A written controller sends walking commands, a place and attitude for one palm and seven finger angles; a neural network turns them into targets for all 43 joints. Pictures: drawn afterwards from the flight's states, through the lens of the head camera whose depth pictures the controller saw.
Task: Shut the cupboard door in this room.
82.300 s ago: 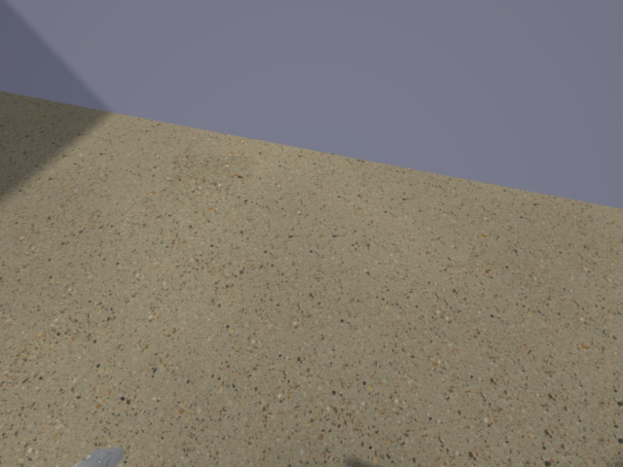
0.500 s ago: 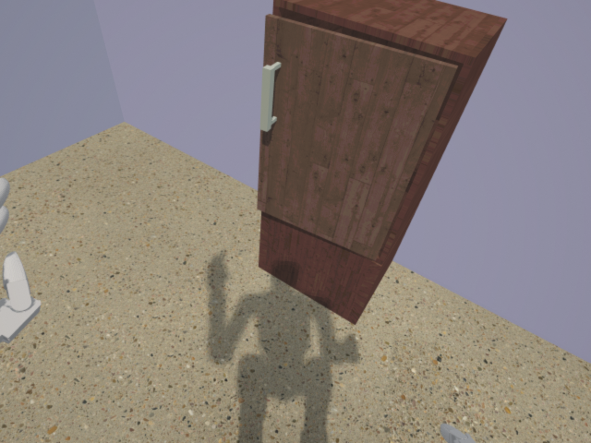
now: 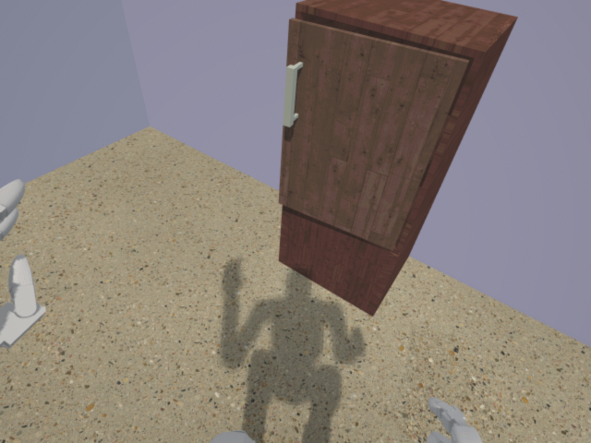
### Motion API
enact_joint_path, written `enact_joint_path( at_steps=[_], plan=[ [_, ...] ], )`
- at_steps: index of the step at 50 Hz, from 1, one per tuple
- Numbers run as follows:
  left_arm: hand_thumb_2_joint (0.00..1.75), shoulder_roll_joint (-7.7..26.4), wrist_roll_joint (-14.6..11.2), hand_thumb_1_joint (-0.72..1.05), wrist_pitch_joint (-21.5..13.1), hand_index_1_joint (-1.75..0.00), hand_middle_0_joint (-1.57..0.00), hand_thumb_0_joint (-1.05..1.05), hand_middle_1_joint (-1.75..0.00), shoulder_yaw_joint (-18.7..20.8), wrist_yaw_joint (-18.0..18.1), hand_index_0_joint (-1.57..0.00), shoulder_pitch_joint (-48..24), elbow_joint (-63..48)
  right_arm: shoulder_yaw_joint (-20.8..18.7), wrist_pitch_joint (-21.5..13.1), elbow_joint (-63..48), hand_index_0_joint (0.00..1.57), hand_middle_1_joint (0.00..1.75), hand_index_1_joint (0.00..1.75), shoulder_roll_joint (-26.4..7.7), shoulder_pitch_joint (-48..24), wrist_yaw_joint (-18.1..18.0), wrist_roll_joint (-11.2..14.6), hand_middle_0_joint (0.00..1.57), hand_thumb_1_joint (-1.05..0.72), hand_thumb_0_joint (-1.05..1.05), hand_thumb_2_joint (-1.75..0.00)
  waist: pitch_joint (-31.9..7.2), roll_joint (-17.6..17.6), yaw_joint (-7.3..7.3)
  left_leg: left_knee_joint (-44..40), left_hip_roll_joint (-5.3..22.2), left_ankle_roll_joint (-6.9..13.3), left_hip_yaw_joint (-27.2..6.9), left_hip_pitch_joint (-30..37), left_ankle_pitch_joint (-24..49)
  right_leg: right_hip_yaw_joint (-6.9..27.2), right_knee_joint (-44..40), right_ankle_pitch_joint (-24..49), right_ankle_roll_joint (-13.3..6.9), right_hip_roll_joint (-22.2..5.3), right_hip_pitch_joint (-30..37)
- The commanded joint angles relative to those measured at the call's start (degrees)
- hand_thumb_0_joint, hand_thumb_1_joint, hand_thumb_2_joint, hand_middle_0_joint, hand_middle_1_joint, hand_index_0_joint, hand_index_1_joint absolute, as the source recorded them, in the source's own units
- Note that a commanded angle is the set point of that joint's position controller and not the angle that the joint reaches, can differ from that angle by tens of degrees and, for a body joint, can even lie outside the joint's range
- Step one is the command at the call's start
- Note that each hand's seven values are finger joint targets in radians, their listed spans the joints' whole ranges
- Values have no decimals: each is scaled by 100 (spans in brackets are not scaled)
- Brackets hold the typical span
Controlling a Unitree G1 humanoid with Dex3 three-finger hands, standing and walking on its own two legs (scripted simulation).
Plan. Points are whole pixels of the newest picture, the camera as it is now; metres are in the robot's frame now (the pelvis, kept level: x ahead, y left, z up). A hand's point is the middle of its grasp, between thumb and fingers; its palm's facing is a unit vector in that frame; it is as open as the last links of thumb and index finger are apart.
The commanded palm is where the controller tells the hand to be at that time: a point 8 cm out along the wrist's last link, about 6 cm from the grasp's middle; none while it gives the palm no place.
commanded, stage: stop stepping back and stand still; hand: left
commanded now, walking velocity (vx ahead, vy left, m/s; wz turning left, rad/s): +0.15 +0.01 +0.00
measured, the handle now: (293, 94) +0.94 +0.07 +0.06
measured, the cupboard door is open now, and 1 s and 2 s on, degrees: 6 6 6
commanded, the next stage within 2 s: let the arm hang, fingers relaxed in 0.42 s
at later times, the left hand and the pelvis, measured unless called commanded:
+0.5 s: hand (8, 288) +0.21 +0.31 +0.17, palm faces +0.43 -0.75 -0.50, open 7.4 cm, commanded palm none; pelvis +0.02 +0.04 +0.00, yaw +3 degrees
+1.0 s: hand out of the picture -0.05 +0.25 -0.18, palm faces +0.11 -0.98 -0.19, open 7.1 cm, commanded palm none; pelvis +0.00 +0.07 +0.00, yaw +5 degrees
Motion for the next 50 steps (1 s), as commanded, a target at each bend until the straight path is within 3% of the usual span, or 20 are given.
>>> enact_joint_path(
  at_steps=[1, 5, 7, 8, 10, 11, 14, 17, 19, 21, 25, 26, 27, 29, 32, 33, 34, 37, 42, 50],
  plan=[
    [90, 597, 46, 90, -226, -30, -20, 0, -30, 525, 286, -20, -1053, 245, -301, -240, -788, 20, 30, 30, -888, -609, -224, 71, 20, -90, 0, -90, 672, 224, -193, -13, 462, 51, -44, -294, 6, 1978, -1874, -2452, -403, -1943, -586],
    [90, 497, 120, 90, -206, -30, -20, 0, -30, 214, 358, -20, -1345, -120, -292, -408, -829, 20, 30, 30, -913, -654, -329, 65, 20, -90, 0, -90, 404, -470, -47, -1600, 399, 180, 337, 837, -252, 1407, -1499, -2090, -321, -1776, -440],
    [90, 531, 117, 90, -223, -30, -20, 0, -30, 234, 398, -20, -1308, -502, -285, -468, -803, 20, 30, 30, -904, -548, -353, 21, 20, -90, 0, -90, 174, -403, -104, -2567, 241, 203, 581, 1684, 180, 919, -1043, -1751, -124, -1476, -403],
    [90, 586, 82, 90, -263, -30, -20, 0, -30, 287, 400, -20, -1314, -771, -325, -509, -818, 20, 30, 30, -953, -526, -362, 37, 20, -90, 0, -90, 91, -48, -133, -3043, 343, 242, 427, 2115, 317, 722, -549, -1250, 57, -1292, -404],
    [90, 848, 45, 90, -330, -30, -20, 0, -30, 599, 389, -20, -1133, -1220, -419, -523, -956, 20, 30, 30, -1154, -544, -369, 110, 20, -90, 0, -90, -119, 1355, -115, -3612, 1418, 595, -1157, 2766, 1586, 137, 948, -293, 616, -593, -841],
    [90, 849, 57, 90, -383, -30, -20, 0, -30, 669, 352, -20, -1116, -1312, -408, -521, -1018, 20, 30, 30, -1129, -620, -306, 104, 20, -90, 0, -90, -200, 1367, -18, -3559, 1620, 612, -1404, 2726, 2611, 106, 1063, -161, 703, -424, -839],
    [90, 904, 35, 90, -392, -30, -20, 0, -30, 913, 208, -20, -846, -1293, -330, -594, -849, 20, 30, 30, -900, -526, -177, 38, 20, -90, 0, -90, 181, 1831, -109, -3716, 1596, 571, -961, 1978, 2395, 82, 756, -507, 745, -405, -500],
    [90, 751, -18, 90, -393, -30, -20, 0, -30, 965, 174, -20, -329, -963, -362, -608, -893, 20, 30, 30, -893, -402, -61, 139, 20, -90, 0, -90, -241, 1200, -93, -3088, 1221, 295, -249, 1731, 2379, 165, -59, 802, 689, -414, 400],
    [90, 685, -82, 90, -339, -30, -20, 0, -30, 964, 189, -20, -4, -704, -385, -529, -927, 20, 30, 30, -854, -351, -11, 202, 20, -90, 0, -90, -603, 514, -145, -2603, 831, 125, 120, 1598, 1805, 664, -52, 1800, 497, -773, 730],
    [90, 604, -115, 90, -276, -30, -20, 0, -30, 863, 220, -20, 163, -570, -333, -443, -913, 20, 30, 30, -771, -327, -10, 210, 20, -90, 0, -90, -768, 286, -216, -2404, 607, 56, 157, 1647, 1503, 1062, -36, 2444, 322, -1127, 655],
    [90, 818, -87, 90, -239, -30, -20, 0, -30, 957, 262, -20, -61, -592, -262, -329, -929, 20, 30, 30, -756, -510, -112, 187, 20, -90, 0, -90, -599, 230, -207, -2607, 587, 112, 68, 1841, 1713, 838, -49, 2350, 452, -1060, 387],
    [90, -405, 503, 90, 526, -30, -20, 0, -30, -1850, -664, -20, -656, 3513, -506, -676, -60, 20, 30, 30, -1682, -890, 365, 106, 20, -90, 0, -90, -78, 443, -354, -1929, 764, 143, -30, 1551, 3000, 311, 874, 3642, 454, -1396, -289],
    [90, -607, 395, 90, 896, -30, -20, 0, -30, -1806, -812, -20, -696, 3668, -538, -436, -38, 20, 30, 30, -1571, -576, 334, 107, 20, -90, 0, -90, -320, 491, -254, -2156, 822, 133, -2, 1776, 2968, 511, 787, 2751, 473, -1131, -432],
    [90, -645, 405, 90, 947, -30, -20, 0, -30, -1899, -890, -20, -1135, 4245, -393, -193, -41, 20, 30, 30, -1480, -614, 291, 48, 20, -90, 0, -90, -168, 97, -85, -2404, 949, 327, -242, 1263, 2030, 312, 696, 1466, 573, -1002, -386],
    [90, -451, 442, 90, 883, -30, -20, 0, -30, -1967, -875, -20, -1624, 5371, -308, 23, 44, 20, 30, 30, -1287, -483, 281, -31, 20, -90, 0, -90, -202, -1177, -165, -2111, 501, 233, -140, 1614, 1675, 675, 272, 2123, 341, -1376, -327],
    [90, -465, 445, 90, 904, -30, -20, 0, -30, -2001, -848, -20, -1770, 5793, -297, 103, 176, 20, 30, 30, -1227, -401, 278, -62, 20, -90, 0, -90, -138, -1294, -208, -2153, 402, 207, -128, 1761, 1484, 698, 154, 1890, 273, -1441, -433],
    [90, -517, 432, 90, 935, -30, -20, 0, -30, -2046, -820, -20, -1867, 6192, -277, 170, 316, 20, 30, 30, -1164, -368, 276, -90, 20, -90, 0, -90, -77, -1097, -221, -2274, 382, 203, -142, 1888, 1419, 717, 63, 1497, 291, -1422, -523],
    [90, -665, 376, 90, 1029, -30, -20, 0, -30, -2152, -768, -20, -2016, 7191, -189, 242, 761, 20, 30, 30, -1127, -441, 270, -116, 20, -90, 0, -90, 212, 519, -150, -3129, 646, 271, -399, 1755, 1264, 555, -56, -35, 537, -1020, -333],
    [90, -947, 373, 90, 974, -30, -20, 0, -30, -2106, -747, -20, -1659, 8433, -194, 227, 1393, 20, 30, 30, -884, -235, 190, -91, 20, -90, 0, -90, 217, 1361, -52, -3587, 601, 241, -374, 1629, 336, 621, -595, -121, 470, -955, 266],
    [90, -1108, 345, 90, 931, -30, -20, 0, -30, -2252, -722, -20, -1435, 9453, -234, 221, 2128, 20, 30, 30, -762, 457, 123, 4, 20, -90, 0, -90, 554, 562, -110, -3940, 701, 266, -396, 1871, 199, 502, -933, -73, 504, -929, 221]
  ],
)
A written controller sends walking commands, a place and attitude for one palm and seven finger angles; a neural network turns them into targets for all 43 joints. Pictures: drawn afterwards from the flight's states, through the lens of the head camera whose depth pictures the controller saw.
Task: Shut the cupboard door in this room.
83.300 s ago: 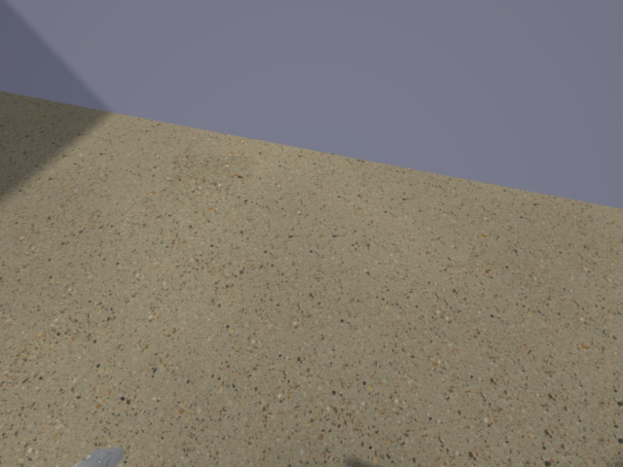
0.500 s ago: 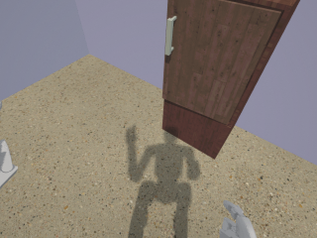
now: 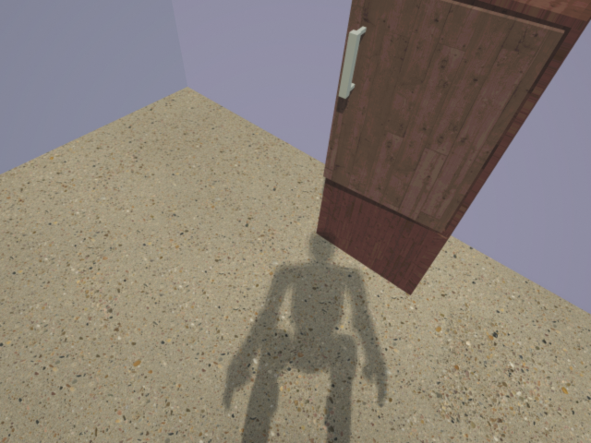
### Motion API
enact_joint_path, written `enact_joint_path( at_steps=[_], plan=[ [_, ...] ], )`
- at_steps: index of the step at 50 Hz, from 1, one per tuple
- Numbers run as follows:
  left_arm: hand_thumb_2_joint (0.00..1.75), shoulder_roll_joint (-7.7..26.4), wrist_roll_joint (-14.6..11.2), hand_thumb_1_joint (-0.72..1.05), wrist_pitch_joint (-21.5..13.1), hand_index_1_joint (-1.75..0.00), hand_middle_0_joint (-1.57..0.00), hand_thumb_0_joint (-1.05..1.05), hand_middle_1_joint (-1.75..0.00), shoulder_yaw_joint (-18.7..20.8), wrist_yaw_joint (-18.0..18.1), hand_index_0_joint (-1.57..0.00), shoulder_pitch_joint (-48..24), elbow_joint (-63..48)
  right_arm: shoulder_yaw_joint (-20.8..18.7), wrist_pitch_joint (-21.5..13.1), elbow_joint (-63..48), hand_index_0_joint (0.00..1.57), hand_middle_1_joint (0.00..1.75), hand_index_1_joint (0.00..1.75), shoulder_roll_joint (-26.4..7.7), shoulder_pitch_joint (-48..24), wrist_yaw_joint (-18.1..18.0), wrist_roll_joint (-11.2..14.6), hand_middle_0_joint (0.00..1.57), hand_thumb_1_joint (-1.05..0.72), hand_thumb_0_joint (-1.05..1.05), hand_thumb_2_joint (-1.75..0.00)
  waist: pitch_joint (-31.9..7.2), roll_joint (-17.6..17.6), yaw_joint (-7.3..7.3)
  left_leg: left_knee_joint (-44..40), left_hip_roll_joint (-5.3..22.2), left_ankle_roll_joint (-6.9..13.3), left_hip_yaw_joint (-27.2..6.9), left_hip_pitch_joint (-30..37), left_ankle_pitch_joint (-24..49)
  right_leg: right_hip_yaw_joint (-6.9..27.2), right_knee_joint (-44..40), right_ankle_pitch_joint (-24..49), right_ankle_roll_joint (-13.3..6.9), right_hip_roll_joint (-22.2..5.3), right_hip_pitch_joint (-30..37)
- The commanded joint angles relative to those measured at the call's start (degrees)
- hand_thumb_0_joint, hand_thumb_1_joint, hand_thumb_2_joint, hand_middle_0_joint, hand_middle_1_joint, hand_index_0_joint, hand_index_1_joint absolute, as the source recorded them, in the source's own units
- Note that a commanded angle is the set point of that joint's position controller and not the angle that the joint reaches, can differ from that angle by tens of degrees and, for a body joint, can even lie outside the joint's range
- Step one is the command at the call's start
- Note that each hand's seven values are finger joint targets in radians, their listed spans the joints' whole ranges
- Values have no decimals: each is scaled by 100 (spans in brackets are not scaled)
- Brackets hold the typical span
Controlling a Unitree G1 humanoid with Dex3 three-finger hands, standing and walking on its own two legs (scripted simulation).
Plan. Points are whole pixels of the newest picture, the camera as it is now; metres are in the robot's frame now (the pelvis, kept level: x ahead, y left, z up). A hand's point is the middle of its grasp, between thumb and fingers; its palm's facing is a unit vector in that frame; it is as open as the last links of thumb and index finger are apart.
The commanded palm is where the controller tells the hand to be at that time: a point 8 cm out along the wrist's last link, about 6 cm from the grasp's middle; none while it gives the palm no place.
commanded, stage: let the arm hang, fingers relaxed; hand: left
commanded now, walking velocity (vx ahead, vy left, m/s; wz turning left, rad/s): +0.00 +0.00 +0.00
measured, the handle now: (352, 63) +0.94 -0.08 +0.06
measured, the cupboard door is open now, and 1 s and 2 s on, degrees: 6 6 6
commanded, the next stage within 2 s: look to check the result in 0.62 s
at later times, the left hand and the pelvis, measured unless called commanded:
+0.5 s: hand out of the picture -0.01 +0.17 -0.18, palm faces +0.01 -0.99 -0.14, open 7.3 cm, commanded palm none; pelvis +0.00 +0.01 +0.00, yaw -2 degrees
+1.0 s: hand out of the picture -0.01 +0.19 -0.17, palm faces -0.01 -0.98 -0.20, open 7.3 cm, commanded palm none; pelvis +0.00 +0.01 +0.00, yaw -2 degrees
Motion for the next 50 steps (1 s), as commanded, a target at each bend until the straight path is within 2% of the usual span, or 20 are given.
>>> enact_joint_path(
  at_steps=[1, 9, 12, 15, 18, 26, 31, 35, 40, 44, 48, 50],
  plan=[
    [90, 360, 23, 90, -202, -30, -20, 0, -30, 39, 76, -20, 109, 17, -142, -163, -136, 20, 30, 30, -658, 138, -65, 47, 20, -90, 0, -90, -14, 330, -84, -988, 406, 116, -542, 48, -759, 549, -623, -291, -243, -321, -90],
    [90, 127, 35, 90, -206, -30, -20, 0, -30, 7, 144, -20, 366, 335, -125, -167, 199, 20, 30, 30, -410, 479, -89, 52, 20, -90, 0, -90, 174, 45, -98, -1075, 392, 154, -477, 117, -748, 561, -568, -302, -194, -315, -270],
    [90, 62, 40, 90, -202, -30, -20, 0, -30, 6, 163, -20, 429, 356, -118, -155, 256, 20, 30, 30, -317, 529, -83, 44, 20, -90, 0, -90, 339, 51, -89, -1078, 360, 148, -425, 63, -819, 573, -562, -409, -181, -302, -405],
    [90, 69, 49, 90, -201, -30, -20, 0, -30, 22, 178, -20, 439, 347, -125, -157, 279, 20, 30, 30, -293, 587, -77, 49, 20, -90, 0, -90, 296, 137, -82, -1089, 351, 158, -449, 25, -894, 571, -513, -400, -178, -283, -376],
    [90, -25, 60, 90, -197, -30, -20, 0, -30, 47, 179, -20, 429, 312, -132, -171, 287, 20, 30, 30, -232, 590, -83, 30, 20, -90, 0, -90, 434, 243, -83, -1189, 357, 155, -474, -110, -1064, 575, -454, -392, -170, -262, -442],
    [90, 3, 50, 90, -243, -30, -20, 0, -30, 65, 181, -20, 365, 245, -137, -200, 263, 20, 30, 30, -179, 567, -77, 42, 20, -90, 0, -90, 315, 161, -95, -965, 291, 128, -331, 74, -580, 628, -509, -235, -191, -336, -432],
    [90, 49, 51, 90, -246, -30, -20, 0, -30, 70, 177, -20, 298, 235, -140, -205, 261, 20, 30, 30, -224, 541, -81, 47, 20, -90, 0, -90, 321, 297, -112, -982, 311, 118, -336, 142, -537, 641, -530, -171, -193, -325, -418],
    [90, 104, 51, 90, -241, -30, -20, 0, -30, 79, 170, -20, 262, 236, -152, -193, 238, 20, 30, 30, -314, 551, -85, 54, 20, -90, 0, -90, 335, 214, -115, -1013, 334, 124, -374, 108, -701, 630, -573, -298, -191, -299, -389],
    [90, 193, 50, 90, -260, -30, -20, 0, -30, 91, 166, -20, 210, 225, -168, -212, 209, 20, 30, 30, -426, 483, -84, 61, 20, -90, 0, -90, 192, 176, -120, -963, 360, 139, -354, 286, -471, 654, -579, -170, -203, -324, -350],
    [90, 222, 45, 90, -265, -30, -20, 0, -30, 79, 158, -20, 150, 252, -172, -201, 236, 20, 30, 30, -431, 398, -82, 54, 20, -90, 0, -90, 250, 65, -128, -930, 352, 123, -303, 371, -432, 693, -652, -273, -202, -354, -452],
    [90, 297, 44, 90, -258, -30, -20, 0, -30, 92, 151, -20, 67, 234, -176, -199, 232, 20, 30, 30, -495, 336, -76, 52, 20, -90, 0, -90, 267, 224, -138, -990, 369, 114, -319, 358, -532, 716, -656, -316, -207, -332, -448],
    [90, 350, 49, 90, -262, -30, -20, 0, -30, 96, 151, -20, 54, 228, -182, -203, 214, 20, 30, 30, -571, 295, -74, 61, 20, -90, 0, -90, 261, 166, -118, -991, 379, 125, -337, 361, -490, 689, -648, -255, -211, -328, -400]
  ],
)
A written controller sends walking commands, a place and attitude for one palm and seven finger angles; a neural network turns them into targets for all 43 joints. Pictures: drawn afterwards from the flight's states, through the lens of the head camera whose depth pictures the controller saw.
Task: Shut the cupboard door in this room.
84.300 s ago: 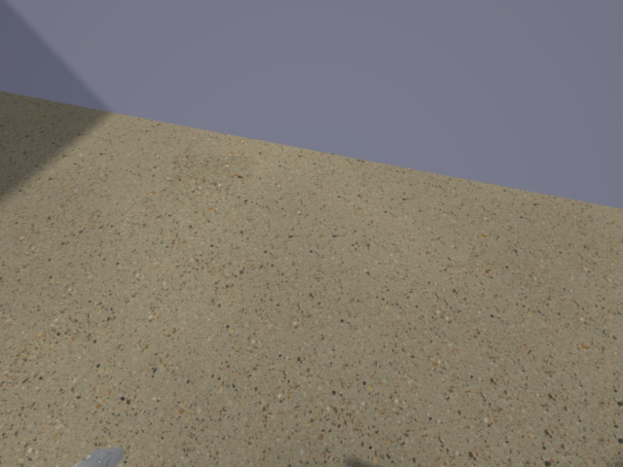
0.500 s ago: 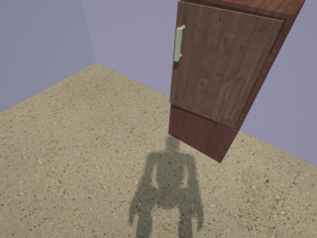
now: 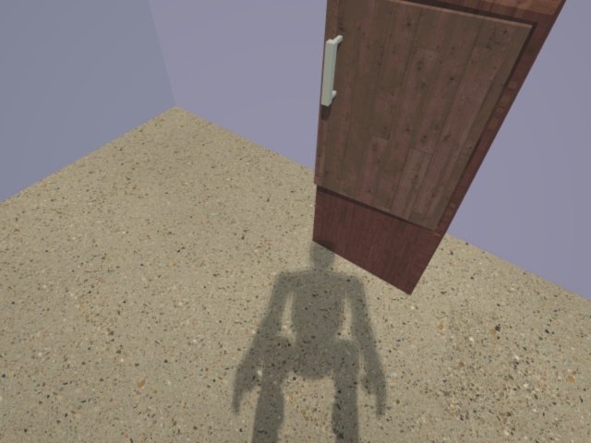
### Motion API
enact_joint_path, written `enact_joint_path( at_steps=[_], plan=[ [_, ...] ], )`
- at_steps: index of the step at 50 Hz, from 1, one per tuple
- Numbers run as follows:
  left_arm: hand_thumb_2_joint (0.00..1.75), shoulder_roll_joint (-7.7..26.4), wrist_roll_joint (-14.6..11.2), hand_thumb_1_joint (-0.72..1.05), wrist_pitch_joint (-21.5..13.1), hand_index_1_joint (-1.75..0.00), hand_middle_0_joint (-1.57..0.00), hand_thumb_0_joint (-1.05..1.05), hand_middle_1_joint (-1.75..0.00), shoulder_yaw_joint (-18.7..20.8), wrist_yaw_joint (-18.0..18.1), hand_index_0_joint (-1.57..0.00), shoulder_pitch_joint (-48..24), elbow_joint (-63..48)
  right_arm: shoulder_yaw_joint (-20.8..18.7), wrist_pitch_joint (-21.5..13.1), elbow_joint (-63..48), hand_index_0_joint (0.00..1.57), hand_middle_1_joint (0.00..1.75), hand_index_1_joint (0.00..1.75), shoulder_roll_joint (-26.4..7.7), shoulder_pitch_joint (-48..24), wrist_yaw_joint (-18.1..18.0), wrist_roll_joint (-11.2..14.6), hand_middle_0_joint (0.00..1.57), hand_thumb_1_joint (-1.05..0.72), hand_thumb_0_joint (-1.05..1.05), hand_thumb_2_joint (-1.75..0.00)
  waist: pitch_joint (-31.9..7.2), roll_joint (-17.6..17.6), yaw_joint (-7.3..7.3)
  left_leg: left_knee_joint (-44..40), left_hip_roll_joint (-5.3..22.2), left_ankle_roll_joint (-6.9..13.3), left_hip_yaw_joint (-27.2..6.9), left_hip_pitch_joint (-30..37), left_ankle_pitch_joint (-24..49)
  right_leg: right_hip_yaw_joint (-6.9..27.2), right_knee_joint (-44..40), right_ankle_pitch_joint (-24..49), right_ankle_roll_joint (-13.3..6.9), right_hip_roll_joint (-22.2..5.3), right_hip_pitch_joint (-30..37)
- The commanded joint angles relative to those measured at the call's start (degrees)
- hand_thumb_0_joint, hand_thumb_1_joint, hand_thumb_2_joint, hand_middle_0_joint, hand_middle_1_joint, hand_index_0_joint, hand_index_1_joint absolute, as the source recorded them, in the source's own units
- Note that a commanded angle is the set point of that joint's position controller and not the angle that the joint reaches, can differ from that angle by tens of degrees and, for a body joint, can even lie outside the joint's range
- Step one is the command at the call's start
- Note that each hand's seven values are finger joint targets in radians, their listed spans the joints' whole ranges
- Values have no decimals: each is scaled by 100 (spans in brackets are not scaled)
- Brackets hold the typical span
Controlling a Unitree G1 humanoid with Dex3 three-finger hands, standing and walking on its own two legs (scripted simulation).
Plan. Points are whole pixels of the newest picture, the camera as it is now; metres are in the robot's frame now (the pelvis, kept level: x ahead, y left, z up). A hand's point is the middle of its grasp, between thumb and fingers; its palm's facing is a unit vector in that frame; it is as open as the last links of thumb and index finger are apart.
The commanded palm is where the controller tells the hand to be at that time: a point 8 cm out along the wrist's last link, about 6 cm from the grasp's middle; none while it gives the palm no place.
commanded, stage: look to check the result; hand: left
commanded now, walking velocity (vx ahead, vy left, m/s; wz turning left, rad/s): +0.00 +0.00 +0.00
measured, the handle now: (332, 71) +0.94 -0.04 +0.06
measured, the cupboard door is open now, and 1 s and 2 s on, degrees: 6 6 6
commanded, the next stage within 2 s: walk to a spot facing it in 0.22 s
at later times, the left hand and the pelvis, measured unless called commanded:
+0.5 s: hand out of the picture +0.04 +0.19 -0.18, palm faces +0.06 -0.97 -0.22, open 7.3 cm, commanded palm none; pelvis +0.01 +0.00 +0.00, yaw +3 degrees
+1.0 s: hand out of the picture +0.04 +0.21 -0.16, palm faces +0.35 -0.89 -0.28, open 7.3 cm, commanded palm none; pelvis +0.01 -0.03 -0.01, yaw +21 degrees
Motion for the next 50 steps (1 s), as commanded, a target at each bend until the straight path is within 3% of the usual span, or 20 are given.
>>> enact_joint_path(
  at_steps=[1, 15, 20, 25, 29, 31, 32, 33, 34, 35, 36, 37, 39, 42, 44, 46, 47, 48, 49, 50],
  plan=[
    [90, 661, 33, 90, -91, -30, -20, 0, -30, 105, 55, -20, 233, -174, -98, -58, -187, 20, 30, 30, -697, 261, -26, 17, 20, -90, 0, -90, 297, 42, -31, -658, 455, 55, -628, 53, -516, 407, -595, -233, -290, -274, -464],
    [90, 884, 25, 90, -113, -30, -20, 0, -30, 125, 31, -20, -75, -211, -95, -92, -205, 20, 30, 30, -933, -47, -24, 23, 20, -90, 0, -90, 166, 53, -1, -681, 484, 43, -657, 206, -32, 397, -653, 129, -285, -299, -196],
    [90, 726, 16, 90, -41, -30, -20, 0, -30, 141, 60, -20, -21, -263, -49, -32, -254, 20, 30, 30, -698, -2, 3, 21, 20, -90, 0, -90, 118, -13, 11, -396, 439, 10, -665, 6, 421, 196, -346, 294, -209, -393, -95],
    [90, 1011, 37, 90, 30, -30, -20, 0, -30, 353, 81, -20, -88, -606, -173, 72, -560, 20, 30, 30, -805, -154, 34, 12, 20, -90, 0, -90, -43, -281, 57, 389, 224, -5, -678, -526, 621, 99, 2, 375, -380, -767, -28],
    [90, 1186, 67, 90, 66, -30, -20, 0, -30, 491, 98, -20, -344, -965, -267, 152, -824, 20, 30, 30, -710, -183, 82, -24, 20, -90, 0, -90, -116, -858, -12, 1610, 48, -117, -391, -743, -130, 190, -61, 287, -763, -1487, -326],
    [90, 1192, 91, 90, 88, -30, -20, 0, -30, 520, 102, -20, -551, -1147, -304, 157, -947, 20, 30, 30, -734, -124, 127, -25, 20, -90, 0, -90, -87, -682, -106, 1445, 170, -103, -460, -613, -169, -137, 329, 368, -688, -1528, -566],
    [90, 1138, 85, 90, 115, -30, -20, 0, -30, 527, 92, -20, -572, -1227, -327, 140, -971, 20, 30, 30, -884, -9, 138, -40, 20, -90, 0, -90, -125, -141, -164, 894, 390, 18, -887, -422, 417, -420, 831, 34, -438, -1240, -804],
    [90, 953, 56, 90, 155, -30, -20, 0, -30, 506, 80, -20, -583, -1319, -378, 117, -1006, 20, 30, 30, -1191, 140, 125, -90, 20, -90, 0, -90, -39, 1029, -243, 168, 823, 305, -2130, -413, 980, -743, 1776, -809, -96, -540, -1126],
    [90, 834, 38, 90, 185, -30, -20, 0, -30, 475, 96, -20, -779, -1465, -454, 96, -976, 20, 30, 30, -1457, 418, 55, -149, 20, -90, 0, -90, -61, 1966, -429, -720, 1449, 746, -3575, -107, 1113, -515, 3002, -2210, 90, 57, -1709],
    [90, 914, 76, 90, 200, -30, -20, 0, -30, 448, 99, -20, -1021, -1596, -465, 87, -904, 20, 30, 30, -1539, 615, -2, -118, 20, -90, 0, -90, -165, 1579, -448, -827, 1588, 981, -3885, 69, 956, 148, 3722, -2235, 7, -27, -2043],
    [90, 876, 81, 90, 152, -30, -20, 0, -30, 468, 78, -20, -979, -1608, -465, 75, -974, 20, 30, 30, -1549, 420, -34, -118, 20, -90, 0, -90, -365, 1071, -288, -665, 1512, 1061, -3684, 188, 885, 367, 4001, -1917, 22, -44, -2188],
    [90, 859, 73, 90, 113, -30, -20, 0, -30, 462, 54, -20, -928, -1598, -451, 60, -1077, 20, 30, 30, -1505, 198, -49, -112, 20, -90, 0, -90, -449, 860, -205, -525, 1330, 1031, -3337, 214, 883, 417, 4024, -1606, 62, -60, -2192],
    [90, 795, 50, 90, 82, -30, -20, 0, -30, 448, 2, -20, -907, -1615, -423, 54, -1184, 20, 30, 30, -1432, 19, -54, -120, 20, -90, 0, -90, -576, 779, -161, -542, 1031, 920, -3092, 184, 370, 400, 3630, -1359, 117, 12, -2009],
    [90, 767, 48, 90, 82, -30, -20, 0, -30, 410, -50, -20, -898, -1728, -467, 93, -1295, 20, 30, 30, -1511, -108, -19, -141, 20, -90, 0, -90, -581, 827, -166, -757, 879, 917, -3310, -55, -988, 305, 2635, -1503, 98, 192, -1605],
    [90, 777, 50, 90, 69, -30, -20, 0, -30, 392, -73, -20, -640, -1720, -498, 131, -1368, 20, 30, 30, -1557, -235, 16, -150, 20, -90, 0, -90, -502, 902, -73, -804, 679, 813, -3332, -492, -1695, 143, 1720, -1449, 36, 383, -975],
    [90, 896, 64, 90, 48, -30, -20, 0, -30, 452, -100, -20, 68, -1549, -523, 173, -1464, 20, 30, 30, -1509, -531, 44, -116, 20, -90, 0, -90, -463, 874, 247, -650, 233, 521, -3002, -1505, -2456, -117, 467, -1019, -21, 558, 474],
    [90, 1164, 125, 90, 11, -30, -20, 0, -30, 538, -71, -20, 542, -1467, -512, 187, -1553, 20, 30, 30, -1265, -710, 72, -72, 20, -90, 0, -90, -373, 148, 494, 300, -241, 235, -2465, -2596, -2732, 553, -505, -1690, -213, -2, 1437],
    [90, 1690, 226, 90, -19, -30, -20, 0, -30, 628, 9, -20, 603, -1550, -429, 140, -1709, 20, 30, 30, -784, -698, 89, 6, 20, -90, 0, -90, -170, -1725, 572, 2452, -950, -157, -1117, -3919, -2546, 2889, -1643, -3295, -784, -1892, 1787],
    [90, 1682, 91, 90, 6, -30, -20, 0, -30, 542, 28, -20, 76, -1685, -475, 124, -1768, 20, 30, 30, -1029, -853, 117, -118, 20, -90, 0, -90, 310, -1169, 319, 3839, -607, -189, -1064, -3710, -2104, 3128, -1801, -2948, -1008, -2538, 642],
    [90, 1633, 69, 90, -68, -30, -20, 0, -30, 593, 49, -20, -240, -1788, -505, 170, -1774, 20, 30, 30, -1016, -622, 162, -121, 20, -90, 0, -90, 90, -760, 40, 4535, -327, -189, -1130, -3396, -1842, 3112, -1822, -3316, -1120, -2534, 221]
  ],
)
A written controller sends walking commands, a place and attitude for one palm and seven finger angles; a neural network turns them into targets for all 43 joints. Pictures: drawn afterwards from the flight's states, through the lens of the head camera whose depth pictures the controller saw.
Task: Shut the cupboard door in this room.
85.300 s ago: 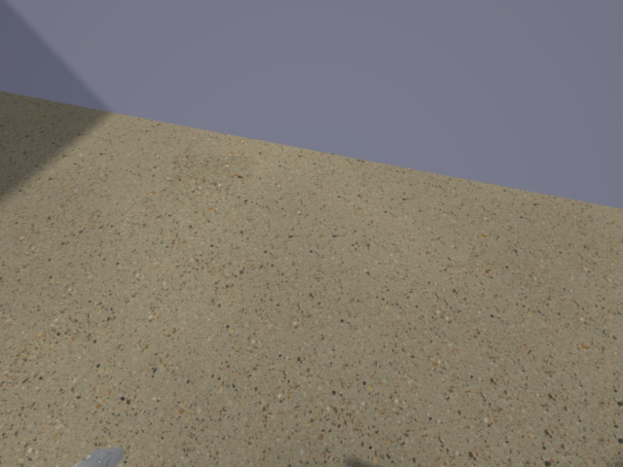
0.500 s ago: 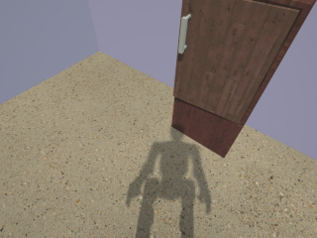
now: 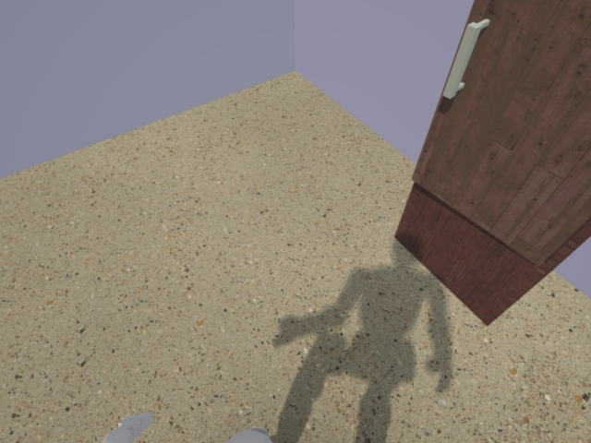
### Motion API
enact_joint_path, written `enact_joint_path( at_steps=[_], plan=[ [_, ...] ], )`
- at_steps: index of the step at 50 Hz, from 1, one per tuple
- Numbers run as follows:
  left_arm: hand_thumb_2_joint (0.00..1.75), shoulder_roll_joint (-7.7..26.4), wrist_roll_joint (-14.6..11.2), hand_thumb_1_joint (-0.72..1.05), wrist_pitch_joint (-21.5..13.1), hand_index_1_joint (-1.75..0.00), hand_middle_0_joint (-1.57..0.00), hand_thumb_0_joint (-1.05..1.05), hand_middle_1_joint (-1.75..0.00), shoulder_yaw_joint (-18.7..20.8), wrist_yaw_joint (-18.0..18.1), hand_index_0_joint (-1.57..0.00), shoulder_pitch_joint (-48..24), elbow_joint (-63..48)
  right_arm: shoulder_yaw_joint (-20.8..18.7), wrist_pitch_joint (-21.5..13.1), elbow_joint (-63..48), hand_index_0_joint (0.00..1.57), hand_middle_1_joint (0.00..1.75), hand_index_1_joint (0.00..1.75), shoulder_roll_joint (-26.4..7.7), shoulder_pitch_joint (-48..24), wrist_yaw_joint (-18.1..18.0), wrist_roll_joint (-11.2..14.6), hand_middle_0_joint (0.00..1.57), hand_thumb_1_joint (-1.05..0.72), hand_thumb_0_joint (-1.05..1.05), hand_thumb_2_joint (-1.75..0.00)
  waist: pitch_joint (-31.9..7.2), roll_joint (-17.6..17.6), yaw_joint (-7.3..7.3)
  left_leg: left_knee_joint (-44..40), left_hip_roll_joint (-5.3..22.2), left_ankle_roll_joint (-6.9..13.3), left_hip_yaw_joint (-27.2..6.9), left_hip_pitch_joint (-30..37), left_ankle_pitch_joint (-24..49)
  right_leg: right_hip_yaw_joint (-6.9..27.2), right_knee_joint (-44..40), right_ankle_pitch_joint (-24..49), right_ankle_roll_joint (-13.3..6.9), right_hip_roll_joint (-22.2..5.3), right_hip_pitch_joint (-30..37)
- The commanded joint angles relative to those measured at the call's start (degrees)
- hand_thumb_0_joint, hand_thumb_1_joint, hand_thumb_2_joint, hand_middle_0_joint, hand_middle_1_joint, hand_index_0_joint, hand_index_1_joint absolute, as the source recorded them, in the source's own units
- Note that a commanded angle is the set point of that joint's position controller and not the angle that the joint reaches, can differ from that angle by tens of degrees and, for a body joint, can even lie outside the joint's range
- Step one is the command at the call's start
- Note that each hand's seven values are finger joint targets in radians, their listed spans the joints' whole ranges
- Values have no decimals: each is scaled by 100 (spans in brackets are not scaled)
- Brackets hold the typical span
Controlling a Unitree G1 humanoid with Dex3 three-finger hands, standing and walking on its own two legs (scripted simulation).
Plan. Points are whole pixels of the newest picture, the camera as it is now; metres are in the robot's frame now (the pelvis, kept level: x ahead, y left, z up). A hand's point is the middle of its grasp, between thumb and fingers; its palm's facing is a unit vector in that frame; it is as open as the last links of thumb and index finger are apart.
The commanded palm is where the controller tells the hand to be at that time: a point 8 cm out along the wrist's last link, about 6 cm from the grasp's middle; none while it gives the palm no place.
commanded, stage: walk to a spot facing it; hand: left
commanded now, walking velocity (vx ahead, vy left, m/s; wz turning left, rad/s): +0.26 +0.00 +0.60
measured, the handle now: (466, 60) +0.86 -0.35 +0.07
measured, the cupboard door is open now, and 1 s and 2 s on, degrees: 6 6 6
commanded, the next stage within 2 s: turn to face it in 0.42 s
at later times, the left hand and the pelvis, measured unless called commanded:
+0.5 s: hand out of the picture +0.00 +0.26 -0.18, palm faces +0.38 -0.89 -0.24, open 7.4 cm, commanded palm none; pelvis +0.10 +0.07 -0.01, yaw +20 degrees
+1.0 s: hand (133, 370) +0.25 +0.29 -0.16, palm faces +0.23 -0.95 -0.21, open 7.3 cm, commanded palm none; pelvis +0.23 +0.10 +0.01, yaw +10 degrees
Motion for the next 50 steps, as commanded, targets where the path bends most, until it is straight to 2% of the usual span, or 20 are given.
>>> enact_joint_path(
  at_steps=[1, 2, 4, 8, 13, 15, 17, 18, 19, 20, 22, 25, 36, 37, 38, 39, 40, 41, 45, 50],
  plan=[
    [90, 1033, -3, 90, -163, -30, -20, 0, -30, 275, 154, -20, 250, -229, -168, -143, -771, 20, 30, 30, -568, -492, 127, -27, 20, -90, 0, -90, 345, -953, 44, 2988, 683, -142, 243, -1887, -276, 2363, -2349, -2193, -824, -2395, 463],
    [90, 820, -2, 90, -218, -30, -20, 0, -30, 208, 126, -20, 85, -218, -154, -145, -736, 20, 30, 30, -560, -464, 196, -37, 20, -90, 0, -90, 459, -919, -66, 2977, 775, -194, 413, -1736, 155, 1384, -2144, -1297, -661, -1990, 401],
    [90, 678, -11, 90, -310, -30, -20, 0, -30, 166, 100, -20, 398, -81, -95, -170, -719, 20, 30, 30, -439, -536, 263, 7, 20, -90, 0, -90, 345, -962, 15, 2710, 794, -230, 714, -1511, 526, 420, -1882, 202, -558, -1646, 727],
    [90, 733, 17, 90, -366, -30, -20, 0, -30, 192, 117, -20, 1281, 250, 22, -195, -891, 20, 30, 30, -259, -1135, 317, 34, 20, -90, 0, -90, 247, -1039, 346, 1665, 831, -153, 1134, -1570, 433, -277, -1473, 2205, -482, -1699, 1730],
    [90, 849, 32, 90, -360, -30, -20, 0, -30, 193, 112, -20, 1667, 384, 120, -241, -1062, 20, 30, 30, -224, -1711, 387, 44, 20, -90, 0, -90, 385, -1181, 500, 308, 750, 34, 1514, -935, 337, -688, -1139, 3189, -423, -1909, 1799],
    [90, 1001, 32, 90, -376, -30, -20, 0, -30, 227, 104, -20, 1534, 352, 92, -304, -999, 20, 30, 30, -337, -1349, 371, 54, 20, -90, 0, -90, 67, -1238, 270, -253, 545, 198, 1696, -45, 73, -910, -491, 4118, -376, -1958, 1728],
    [90, 1124, -32, 90, -360, -30, -20, 0, -30, 226, 74, -20, 1370, 275, -17, -357, -665, 20, 30, 30, -714, -79, 291, -2, 20, -90, 0, -90, -655, -835, -390, -1128, 308, 347, 1814, 2269, 722, -1418, 1286, 3878, -67, -1716, 712],
    [90, 831, -50, 90, -348, -30, -20, 0, -30, 211, -7, -20, 1429, 81, -209, -398, -516, 20, 30, 30, -1458, 725, 205, -48, 20, -90, 0, -90, -1409, 564, -770, -1360, 1664, 921, -118, 4021, 917, -1460, 3067, 1457, 240, -1161, -994],
    [90, 617, -63, 90, -345, -30, -20, 0, -30, 105, -57, -20, 959, -326, -334, -395, -380, 20, 30, 30, -2031, 1321, 142, 10, 20, -90, 0, -90, -1725, 1375, -974, -1920, 3034, 1642, -2197, 4565, 1743, -867, 4465, -1518, 366, -514, -2488],
    [90, 757, -37, 90, -302, -30, -20, 0, -30, 130, -9, -20, 428, -546, -309, -365, -362, 20, 30, 30, -1996, 1260, 118, 63, 20, -90, 0, -90, -1271, 196, -920, -2192, 3234, 1657, -2108, 3595, 709, -272, 4763, -1399, 264, -677, -2590],
    [90, 499, 5, 90, -238, -30, -20, 0, -30, 145, -6, -20, 492, -312, -150, -449, -636, 20, 30, 30, -1386, 191, 28, 44, 20, -90, 0, -90, -353, 770, -480, -2583, 2546, 1249, -1357, 1929, -752, -44, 4365, -726, 249, -907, -2483],
    [90, 363, 67, 90, -125, -30, -20, 0, -30, 156, -98, -20, 1063, 50, 16, -538, -655, 20, 30, 30, -905, -364, -33, 27, 20, -90, 0, -90, -260, 854, 26, -2637, 1902, 995, -509, 1172, -40, -136, 3628, -13, 298, -778, -1793],
    [90, 79, 28, 90, 5, -30, -20, 0, -30, 41, -30, -20, 1055, 362, 86, -422, -130, 20, 30, 30, -449, -320, -141, 68, 20, -90, 0, -90, 234, 350, 408, -1891, 1856, 699, 855, 670, 935, -243, 494, 1228, 174, -108, 171],
    [90, 192, 30, 90, -10, -30, -20, 0, -30, 86, -34, -20, 1196, 383, 93, -391, -139, 20, 30, 30, -411, -287, -137, 84, 20, -90, 0, -90, 274, 149, 467, -1504, 1631, 529, 1049, 584, 625, 17, 208, 1375, 109, -129, 379],
    [90, 445, 46, 90, -53, -30, -20, 0, -30, 132, -20, -20, 1330, 379, 91, -371, -160, 20, 30, 30, -308, -229, -121, 111, 20, -90, 0, -90, 245, -499, 509, -722, 1190, 285, 1302, 477, 42, 884, -284, 1843, -132, -545, 426],
    [90, 782, 64, 90, -105, -30, -20, 0, -30, 172, 0, -20, 1376, 373, 90, -361, -222, 20, 30, 30, -123, -37, -86, 129, 20, -90, 0, -90, 141, -1271, 432, 431, 514, 16, 1718, 8, -950, 2206, -926, 2423, -709, -1465, 615],
    [90, 873, 15, 90, -131, -30, -20, 0, -30, 211, 57, -20, 1528, 390, 97, -284, -277, 20, 30, 30, -123, -11, -112, 129, 20, -90, 0, -90, -331, -1642, 473, 1519, 442, -86, 1399, -12, -1780, 3045, -1451, 2422, -1275, -1924, 801],
    [90, 838, 13, 90, -124, -30, -20, 0, -30, 270, 123, -20, 1214, 335, 87, -276, -268, 20, 30, 30, -253, -7, -140, 105, 20, -90, 0, -90, -639, -1826, 387, 2034, 583, -82, 857, -273, -1452, 3159, -1491, 2304, -1410, -1811, 1045],
    [90, 586, 26, 90, -10, -30, -20, 0, -30, 306, 203, -20, 533, 111, 120, -277, -279, 20, 30, 30, -147, -237, -144, 137, 20, -90, 0, -90, -921, -453, 226, 1783, 822, -157, 721, -52, -661, 2006, -1071, 2367, -1211, -1286, 843],
    [90, 729, 38, 90, 73, -30, -20, 0, -30, 354, 108, -20, 325, 45, 126, -250, -389, 20, 30, 30, -50, -68, -152, 147, 20, -90, 0, -90, -626, -769, 177, 68, 653, -188, 895, 591, -336, 2023, -1060, 1899, -992, -931, 257]
  ],
)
